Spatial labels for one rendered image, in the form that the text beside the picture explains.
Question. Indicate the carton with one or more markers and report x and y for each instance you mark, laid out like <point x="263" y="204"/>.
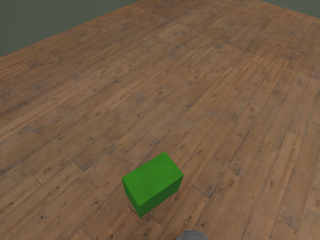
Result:
<point x="152" y="183"/>

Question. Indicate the right robot thigh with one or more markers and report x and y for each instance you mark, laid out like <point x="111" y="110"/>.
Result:
<point x="192" y="235"/>

